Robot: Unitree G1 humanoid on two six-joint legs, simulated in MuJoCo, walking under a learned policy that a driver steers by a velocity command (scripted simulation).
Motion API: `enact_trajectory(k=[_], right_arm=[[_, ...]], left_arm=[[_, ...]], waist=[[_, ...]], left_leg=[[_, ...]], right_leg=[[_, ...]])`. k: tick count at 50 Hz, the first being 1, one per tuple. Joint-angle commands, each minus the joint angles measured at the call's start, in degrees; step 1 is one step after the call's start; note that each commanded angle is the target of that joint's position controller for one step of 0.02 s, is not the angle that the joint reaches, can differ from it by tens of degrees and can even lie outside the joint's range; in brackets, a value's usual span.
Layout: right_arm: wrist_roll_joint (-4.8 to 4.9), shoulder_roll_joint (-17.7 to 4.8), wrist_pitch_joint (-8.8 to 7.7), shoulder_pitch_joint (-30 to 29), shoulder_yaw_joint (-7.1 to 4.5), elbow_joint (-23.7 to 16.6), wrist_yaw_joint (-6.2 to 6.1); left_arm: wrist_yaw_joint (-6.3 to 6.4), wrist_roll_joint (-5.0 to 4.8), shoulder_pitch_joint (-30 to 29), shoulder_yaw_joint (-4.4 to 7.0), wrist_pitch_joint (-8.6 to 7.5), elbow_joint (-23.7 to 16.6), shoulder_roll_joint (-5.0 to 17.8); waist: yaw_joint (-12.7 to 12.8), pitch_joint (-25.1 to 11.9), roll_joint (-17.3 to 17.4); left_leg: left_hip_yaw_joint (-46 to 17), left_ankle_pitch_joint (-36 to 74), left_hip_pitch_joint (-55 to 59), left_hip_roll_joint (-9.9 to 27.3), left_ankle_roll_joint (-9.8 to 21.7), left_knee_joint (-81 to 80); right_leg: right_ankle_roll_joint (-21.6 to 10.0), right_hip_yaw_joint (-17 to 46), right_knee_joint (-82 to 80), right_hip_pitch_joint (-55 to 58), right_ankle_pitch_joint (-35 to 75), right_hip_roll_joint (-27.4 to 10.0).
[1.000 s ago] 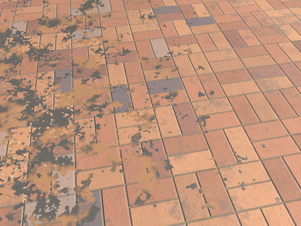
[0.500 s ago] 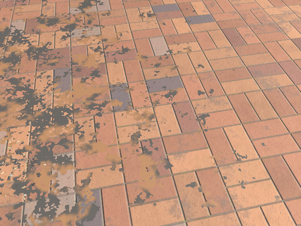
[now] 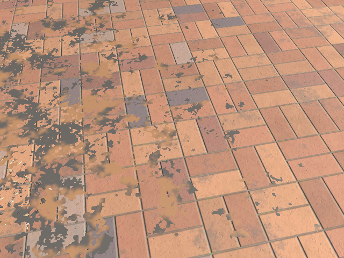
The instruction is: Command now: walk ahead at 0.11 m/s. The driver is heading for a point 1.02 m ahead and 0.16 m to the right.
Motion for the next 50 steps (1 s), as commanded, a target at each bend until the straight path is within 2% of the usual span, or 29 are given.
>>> enact_trajectory(k=[1,4,7,8,10,11,12,13,14,15,17,18,20,24,26,28,31,32,33,34,35,36,37,38,40,41,43,46,50], right_arm=[[0.67,-6.25,-0.04,4.55,-1.36,-0.43,-0.42],[1.23,-6.97,-1.64,5.96,-1.9,-1.31,-0.09],[1.63,-10.32,-3.33,11.53,-3.28,-0.6,0.67],[1.52,-10.6,-3.61,10.8,-3.42,-1.11,0.75],[1.68,-10.5,-3.84,3.99,-3.27,-3.87,0.97],[2.17,-10.24,-3.72,-1.33,-3.12,-5.82,1.16],[2.13,-7.97,-4.03,-5.01,-2.64,-7.52,1.34],[1.96,-4.49,-5.31,-6.42,-1.85,-9.91,1.46],[1.78,-5.72,-6.56,-6.88,-2.05,-10.48,1.53],[2.22,-6.19,-7.22,-5.06,-2.2,-9.92,2.12],[1.87,-6.53,-7.85,-4.25,-2.5,-9.33,2.95],[1.46,-7.18,-7.9,-5.66,-2.97,-9.79,3.17],[1.42,-5.25,-7.32,-7.06,-2.76,-10.38,3.92],[1.16,-2.09,-6.47,-19.03,-0.97,-15.37,4.44],[1.52,-3.5,-6.25,-22.11,-0.91,-17.07,4.71],[1.8,-5.38,-6.29,-23.72,-1.15,-18.51,5.03],[1.63,-9.53,-6.66,-17.12,-3.05,-17.91,5.09],[1.86,-11.81,-6.51,-7.89,-4.41,-15.19,4.74],[1.84,-14.24,-6.08,2.15,-5.6,-12.41,4.17],[-0.1,-19.89,-5.67,11.33,-6.93,-10.82,3.64],[-0.4,-16.99,-5.54,11.53,-5.74,-9.91,3.93],[0.36,-13.18,-5.89,5.02,-4.63,-10.43,4.19],[0.64,-10.34,-6.2,-1.09,-3.77,-11.75,4.26],[0.17,-8.5,-6.73,-5.28,-3.1,-12.28,4.7],[-0.72,-6.44,-7.21,-7.31,-2.42,-11.5,5.16],[-0.56,-6.67,-7.28,-6.38,-2.45,-10.79,5.08],[-0.46,-8.42,-7.49,-4.29,-2.64,-9.62,4.43],[-0.49,-10.64,-7.2,-0.36,-3.0,-8.72,3.02],[0.26,-11.86,-6.57,4.29,-3.11,-8.18,2.23]], left_arm=[[0.45,-0.57,5.36,1.17,0.0,-0.31,5.4],[0.19,-0.94,4.05,1.16,-1.69,-2.15,4.52],[-1.13,-1.14,1.74,0.78,-3.97,-4.2,1.81],[-1.55,-1.25,1.2,0.81,-4.49,-4.65,1.91],[-1.95,-1.6,5.16,0.97,-5.21,-3.7,1.57],[-1.83,-1.66,10.73,1.24,-5.34,-1.66,1.67],[-1.51,-1.16,17.71,2.47,-5.27,0.75,5.31],[-1.96,-1.33,25.69,4.69,-5.63,2.19,13.35],[-2.46,-0.18,25.09,3.98,-6.39,1.42,12.31],[-2.47,0.15,20.7,2.99,-6.88,0.06,8.9],[-3.15,-0.31,15.2,2.15,-6.6,-1.81,7.34],[-3.2,-0.26,14.66,1.55,-6.04,-1.95,5.86],[-2.79,0.26,16.18,0.84,-4.89,-1.83,4.17],[-1.31,0.61,14.22,1.09,-4.67,-4.09,7.91],[-1.03,-0.07,15.88,1.77,-5.07,-3.65,9.97],[-1.04,-0.79,15.93,2.24,-5.3,-3.25,10.15],[-1.12,-0.24,14.0,3.14,-4.62,-3.57,11.7],[-1.19,0.14,12.81,3.17,-4.01,-3.93,11.62],[-1.45,0.46,11.13,2.88,-3.9,-5.02,11.36],[-2.35,0.97,16.63,1.04,-4.62,-6.23,4.19],[-3.06,-0.54,18.02,0.13,-6.47,-5.21,1.46],[-3.21,-2.38,11.46,1.75,-7.66,-7.38,7.0],[-2.91,-3.03,5.67,2.17,-8.09,-9.36,9.02],[-2.25,-2.5,3.2,2.65,-7.87,-9.76,9.22],[-1.53,-1.43,5.78,3.27,-6.01,-9.33,7.14],[-1.35,-1.41,6.59,3.22,-5.26,-9.24,5.81],[-1.11,-1.04,3.69,3.52,-4.49,-10.77,6.2],[-1.21,-0.15,-4.79,3.9,-4.65,-13.82,7.54],[-2.29,-0.44,-14.07,3.17,-5.32,-16.17,6.15]], waist=[[-0.14,2.81,0.51],[-0.89,8.03,2.63],[-2.29,5.71,9.52],[-1.78,5.94,9.91],[2.6,6.89,9.14],[6.01,7.73,7.77],[8.34,6.51,0.01],[9.95,3.59,-17.35],[8.42,3.98,-15.37],[5.26,5.77,-8.47],[2.72,5.2,-3.41],[2.47,5.15,-3.35],[2.5,4.27,-4.78],[3.71,7.4,-4.45],[3.79,7.92,-6.21],[2.9,8.31,-6.29],[-2.32,0.75,-8.86],[-6.87,-4.83,-9.48],[-11.4,-10.4,-8.94],[-9.39,-21.42,4.89],[-8.03,-28.3,12.89],[-6.96,-17.22,10.18],[-5.03,-9.46,5.63],[-2.57,-5.37,0.52],[1.54,-3.21,2.54],[2.17,-2.24,3.41],[2.56,0.38,3.69],[0.81,2.05,2.45],[-2.21,2.22,2.24]], left_leg=[[-0.48,-19.22,-1.71,-0.37,3.1,-4.47],[-7.49,-29.63,-4.8,4.23,6.59,-6.84],[-23.83,-33.68,1.06,14.6,12.6,-14.34],[-28.17,-33.29,-1.88,17.15,14.13,-16.61],[-23.62,-29.42,-9.75,15.27,12.21,-15.74],[-16.87,-25.07,-16.42,11.13,9.37,-11.67],[-8.13,-15.66,-24.38,5.47,5.59,1.53],[3.33,-9.68,-33.39,-2.03,1.72,22.69],[-1.71,-15.0,-39.41,-1.17,2.57,34.75],[-4.21,-11.46,-42.9,1.58,3.8,41.7],[-3.3,-3.06,-44.39,4.42,4.92,42.51],[-2.44,-0.55,-43.23,5.67,4.89,40.05],[0.05,2.76,-39.75,5.74,3.91,35.97],[4.12,13.45,-27.6,2.41,1.91,14.66],[4.57,15.44,-23.2,1.32,2.3,9.24],[3.55,15.87,-22.58,1.18,3.88,4.85],[4.79,12.55,-11.79,-2.4,6.87,3.54],[5.58,11.94,-0.81,-4.09,8.4,3.5],[1.18,12.16,15.38,-0.09,10.51,4.23],[-24.44,3.1,38.53,16.74,19.12,2.74],[-47.12,-4.65,41.28,24.03,23.42,-10.38],[-40.4,-7.05,32.38,20.63,19.42,-12.8],[-30.2,-2.97,21.19,18.68,16.85,-14.0],[-23.25,3.35,11.11,16.55,15.23,-15.83],[-14.85,6.36,0.52,12.49,13.54,-18.98],[-12.95,6.55,-1.91,11.81,13.88,-20.42],[-10.21,7.72,-4.63,11.37,14.68,-22.73],[-8.8,10.12,-1.36,11.49,14.66,-23.64],[-4.63,12.89,2.33,9.65,12.07,-22.95]], right_leg=[[-2.84,-1.64,-3.02,-5.93,-16.15,1.87],[-4.99,0.38,0.23,-13.22,-21.98,0.36],[-4.85,-3.22,12.3,-17.76,-11.24,1.85],[-5.77,-2.31,14.88,-15.61,-9.57,1.16],[-8.09,-2.17,7.65,-6.12,-10.24,0.77],[-8.77,-1.9,-1.53,3.85,-8.09,1.13],[-9.17,6.45,-6.36,14.18,-6.58,-3.7],[-14.4,28.27,-15.96,21.68,-10.2,-16.09],[-17.61,39.47,-17.66,21.45,-5.99,-21.79],[-16.68,34.69,-16.08,21.57,-0.65,-21.08],[-13.43,22.71,-16.37,21.35,9.51,-16.9],[-11.65,17.51,-16.72,20.6,16.21,-15.04],[-10.33,11.08,-17.74,18.18,22.39,-12.08],[-10.13,4.32,-22.51,5.39,21.43,-8.49],[-10.67,4.13,-24.4,5.3,21.22,-10.03],[-10.06,3.48,-23.22,9.79,24.97,-11.7],[-7.82,1.64,-11.23,17.33,53.21,-13.02],[-6.61,0.07,-0.65,16.19,60.56,-11.54],[-4.93,-0.32,12.74,6.18,54.35,-9.69],[-1.88,-0.95,37.58,-15.48,23.06,-0.78],[-1.86,7.61,51.88,-24.33,-14.15,5.36],[-3.47,9.0,55.89,-30.32,-12.22,1.25],[-4.35,6.66,54.03,-30.49,-6.88,-2.03],[-4.48,5.35,50.45,-27.31,-2.55,-4.67],[-4.66,5.42,45.06,-20.01,0.74,-7.51],[-4.54,4.92,43.19,-19.16,0.7,-7.9],[-3.46,4.01,38.8,-21.61,3.16,-8.71],[-1.62,3.47,28.43,-28.89,12.64,-9.4],[-1.26,0.63,12.18,-26.73,22.76,-6.45]])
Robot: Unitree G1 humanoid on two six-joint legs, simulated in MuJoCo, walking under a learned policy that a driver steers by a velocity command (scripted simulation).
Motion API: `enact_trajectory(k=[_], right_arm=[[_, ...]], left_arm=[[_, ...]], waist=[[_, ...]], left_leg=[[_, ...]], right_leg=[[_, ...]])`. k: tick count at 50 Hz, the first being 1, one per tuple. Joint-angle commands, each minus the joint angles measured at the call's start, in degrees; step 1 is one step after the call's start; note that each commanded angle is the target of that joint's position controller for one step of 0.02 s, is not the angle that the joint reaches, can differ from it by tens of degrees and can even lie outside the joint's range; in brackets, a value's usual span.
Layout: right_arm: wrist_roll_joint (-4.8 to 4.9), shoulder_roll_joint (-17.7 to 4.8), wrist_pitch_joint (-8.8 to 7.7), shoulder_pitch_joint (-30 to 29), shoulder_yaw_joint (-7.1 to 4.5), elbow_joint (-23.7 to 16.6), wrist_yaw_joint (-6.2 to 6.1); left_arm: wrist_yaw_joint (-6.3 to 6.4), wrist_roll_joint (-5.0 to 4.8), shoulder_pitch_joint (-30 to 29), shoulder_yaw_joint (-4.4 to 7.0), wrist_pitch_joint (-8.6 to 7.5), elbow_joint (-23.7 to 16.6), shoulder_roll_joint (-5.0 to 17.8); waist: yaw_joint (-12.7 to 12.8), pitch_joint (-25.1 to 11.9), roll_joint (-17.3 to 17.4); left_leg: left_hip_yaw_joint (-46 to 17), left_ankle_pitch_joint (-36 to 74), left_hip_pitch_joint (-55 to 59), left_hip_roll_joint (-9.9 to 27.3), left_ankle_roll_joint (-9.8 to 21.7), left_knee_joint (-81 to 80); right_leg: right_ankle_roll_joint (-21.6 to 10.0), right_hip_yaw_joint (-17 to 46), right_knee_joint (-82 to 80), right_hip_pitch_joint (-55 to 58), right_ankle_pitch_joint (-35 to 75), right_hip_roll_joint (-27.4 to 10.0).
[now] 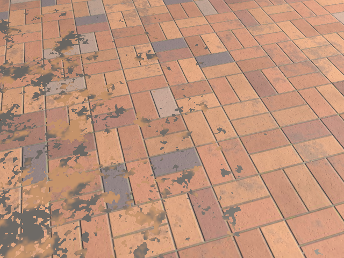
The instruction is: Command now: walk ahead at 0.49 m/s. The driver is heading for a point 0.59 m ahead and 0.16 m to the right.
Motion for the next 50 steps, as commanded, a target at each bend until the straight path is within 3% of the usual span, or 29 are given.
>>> enact_trajectory(k=[1,4,7,9,10,11,12,13,14,15,17,20,22,25,30,32,33,34,35,36,37,38,39,40,42,44,48,49,50], right_arm=[[0.65,-9.31,-0.57,-0.29,-1.54,-3.13,-0.75],[1.06,-9.64,0.2,3.26,-1.76,-1.83,-0.84],[1.15,-10.48,1.17,3.68,-2.32,-1.36,-1.05],[0.99,-10.8,1.79,1.24,-2.4,-1.99,-1.05],[0.52,-9.02,1.94,0.87,-1.69,-2.68,-1.02],[-0.13,-3.79,1.3,5.99,-0.02,-4.1,-0.69],[0.62,-1.29,-0.25,7.76,0.96,-3.41,-0.25],[2.1,-7.59,-1.45,2.91,-0.65,-4.39,0.01],[2.79,-8.99,-2.03,-2.26,-0.93,-6.02,-0.01],[2.18,-8.45,-1.95,-4.64,-1.08,-6.34,-0.36],[1.18,-6.7,-0.33,-3.5,-1.6,-5.88,-0.75],[0.6,-4.58,1.29,-2.37,-1.68,-5.67,-1.31],[-0.09,-4.18,1.5,-5.62,-1.61,-6.96,-1.4],[-0.16,-2.77,1.52,-11.83,-0.93,-8.33,-0.95],[-0.36,-5.05,1.6,-16.58,-1.23,-9.42,-0.49],[-0.97,-6.68,0.99,-13.66,-1.97,-8.53,-0.58],[-1.43,-9.62,0.63,-10.79,-2.92,-7.44,-0.99],[-1.97,-13.56,0.59,-7.73,-3.76,-7.39,-1.65],[-1.6,-14.64,1.61,-4.59,-4.23,-7.14,-2.29],[-0.77,-10.96,2.38,-3.15,-3.21,-7.63,-2.34],[-0.57,-10.55,2.75,-5.55,-2.93,-8.63,-2.44],[-0.66,-9.91,3.04,-9.68,-2.74,-9.9,-2.83],[-0.63,-8.67,3.21,-13.08,-2.37,-10.42,-2.98],[-1.0,-7.77,3.47,-15.19,-2.07,-10.4,-3.07],[-1.7,-7.63,3.98,-17.45,-2.08,-9.77,-3.07],[-1.53,-7.5,3.93,-18.26,-2.06,-9.21,-3.17],[0.31,-8.71,4.55,-17.86,-2.04,-7.94,-3.18],[0.82,-8.24,4.76,-16.69,-1.86,-7.34,-3.1],[0.82,-6.74,4.86,-14.8,-1.4,-6.56,-2.85]], left_arm=[[-0.83,-0.28,-4.74,-0.23,-0.6,-3.38,1.35],[-1.97,-0.74,-9.59,-0.61,-0.86,-5.24,1.71],[-2.96,-0.88,-9.73,-0.31,-1.42,-6.46,3.41],[-2.99,-0.78,-0.87,1.22,-1.74,-4.35,6.42],[-2.59,-0.56,9.91,2.8,-1.77,-1.19,9.81],[-2.26,0.81,19.48,4.31,-1.64,0.63,16.04],[-2.55,0.26,21.58,3.84,-1.35,1.54,14.67],[-2.58,-0.08,17.86,2.35,-1.43,0.9,10.29],[-2.36,0.05,12.63,1.59,-1.36,-0.43,7.92],[-2.5,0.44,8.18,1.0,-1.36,-1.1,6.44],[-2.89,1.09,5.16,0.3,-1.63,-0.96,3.95],[-2.49,1.36,6.66,0.54,-2.01,0.74,5.58],[-1.65,1.47,6.99,0.6,-1.57,1.39,6.37],[-0.81,1.23,7.97,0.42,-0.74,2.17,6.88],[-0.33,0.26,10.07,0.46,0.5,4.89,7.16],[-0.17,-0.54,8.72,0.52,1.16,5.12,7.09],[-0.1,-0.27,10.09,0.52,1.31,4.94,6.9],[-0.04,0.81,11.28,0.11,1.0,3.66,5.49],[0.17,0.57,16.76,-1.15,0.97,4.24,1.0],[0.26,-0.17,14.0,-0.61,1.62,3.31,3.67],[0.36,-1.1,11.38,0.67,2.52,2.13,7.13],[0.85,-1.42,9.32,1.03,3.7,1.5,7.1],[1.35,-0.93,8.67,1.29,5.02,1.52,6.65],[1.81,-0.49,9.37,1.49,6.15,1.51,5.9],[2.13,0.06,11.21,1.09,7.04,1.61,3.38],[2.01,0.25,10.74,0.63,6.84,1.53,2.19],[0.82,0.7,10.95,0.58,6.68,2.1,3.18],[0.52,1.12,10.97,0.8,6.86,2.22,4.01],[0.49,1.92,10.17,0.97,7.01,1.44,5.79]], waist=[[0.46,4.65,4.25],[-1.12,5.77,4.42],[0.35,5.15,5.51],[5.86,-0.18,6.6],[10.23,-7.18,5.45],[10.23,-17.68,-5.21],[9.69,-23.8,-14.38],[9.83,-17.31,-9.79],[8.8,-10.5,-6.42],[6.87,-5.92,-1.72],[3.4,-2.58,-2.08],[1.18,-0.22,-1.03],[1.16,0.18,-1.13],[3.16,-0.51,-2.3],[4.61,-0.68,-2.99],[2.15,-1.54,-2.1],[1.77,-3.35,0.37],[2.62,-8.4,4.75],[2.74,-14.91,15.28],[0.11,-18.32,15.81],[0.7,-15.52,12.03],[1.95,-12.22,8.76],[2.8,-8.51,7.37],[4.07,-6.52,8.39],[5.64,-4.13,10.6],[5.6,-4.63,10.79],[6.49,-6.01,9.72],[6.65,-5.01,8.79],[6.06,-2.79,5.4]], left_leg=[[-7.38,8.08,-5.58,14.65,8.04,-6.98],[-7.8,7.91,1.05,16.99,7.79,-4.23],[-8.85,12.53,6.66,19.79,6.54,0.04],[-6.44,29.7,6.66,17.85,4.65,10.64],[-3.76,31.56,0.89,14.49,2.82,23.57],[-0.31,12.98,-19.67,7.75,-0.88,46.8],[-5.94,-20.91,-33.3,0.87,-2.25,60.31],[-10.56,-20.05,-39.46,4.79,-0.86,65.67],[-8.95,-15.25,-40.75,7.79,0.01,65.22],[-7.68,-10.5,-38.42,10.33,-0.09,61.46],[-7.94,-6.07,-31.85,13.04,-0.31,55.39],[-6.38,-4.22,-29.68,12.19,-2.29,50.02],[-5.47,0.87,-30.37,11.6,-3.55,42.16],[-3.31,11.27,-24.89,9.22,-3.63,28.16],[-4.5,11.01,-22.37,7.45,-2.26,19.76],[-4.25,13.09,-17.69,6.43,-0.87,13.15],[-5.05,27.2,-11.01,7.65,0.1,10.39],[-9.99,48.19,0.97,14.53,2.71,15.12],[-19.97,56.74,15.1,26.08,12.29,17.01],[-25.8,50.05,14.29,29.57,15.25,13.45],[-23.69,37.38,9.68,28.27,13.89,10.89],[-21.16,23.97,4.39,26.35,11.95,8.47],[-18.53,13.19,-2.7,24.32,10.62,5.34],[-16.02,4.86,-8.89,22.51,9.46,2.88],[-10.38,1.53,-17.11,19.22,8.9,0.37],[-7.31,3.71,-18.17,18.0,9.04,0.67],[-7.3,-3.0,-16.75,18.26,7.16,2.88],[-6.99,-7.72,-18.15,17.26,4.83,3.76],[-5.47,-11.97,-20.25,15.03,0.96,6.77]], right_leg=[[0.58,-2.48,-9.51,4.15,6.61,2.13],[0.08,-2.47,-14.47,2.72,4.13,3.13],[-2.09,-2.52,-17.7,4.7,-2.34,4.24],[-4.4,-5.3,-19.53,17.87,-4.69,7.6],[-6.64,-4.1,-18.19,33.26,-3.46,6.77],[-14.27,17.31,-18.1,57.4,-6.31,-8.3],[-19.5,40.0,-28.51,66.1,-14.26,-15.29],[-16.31,35.35,-29.77,61.49,-17.03,-13.15],[-14.06,26.32,-30.33,53.21,-13.17,-11.12],[-13.02,19.66,-32.33,44.17,-7.44,-8.85],[-11.7,12.43,-36.0,34.48,-3.46,-5.33],[-12.77,5.22,-36.55,29.96,19.37,-4.27],[-12.12,0.85,-35.84,29.64,27.61,-3.0],[-9.85,-4.02,-35.08,28.75,27.34,0.08],[-9.5,-0.72,-30.45,34.84,22.75,-2.52],[-7.79,1.5,-24.99,36.27,18.92,-1.53],[-5.59,1.25,-20.44,35.11,15.5,1.77],[-3.05,-0.68,-12.19,27.99,2.98,6.24],[0.52,-3.7,3.08,14.56,-23.66,11.63],[2.23,-0.74,15.06,10.38,-43.38,12.52],[2.33,1.05,21.73,7.04,-42.19,10.47],[2.58,0.67,23.38,5.15,-37.78,8.24],[3.12,0.95,21.74,6.48,-34.05,6.84],[3.36,0.94,19.22,10.13,-31.02,5.88],[3.38,-1.93,12.55,17.2,-27.83,6.83],[2.8,-2.87,3.41,21.93,-25.23,6.86],[0.62,-5.73,-14.25,30.93,-14.11,8.45],[-0.83,-5.74,-18.29,33.35,-13.0,8.82],[-3.01,-1.02,-23.81,34.01,-10.95,5.5]])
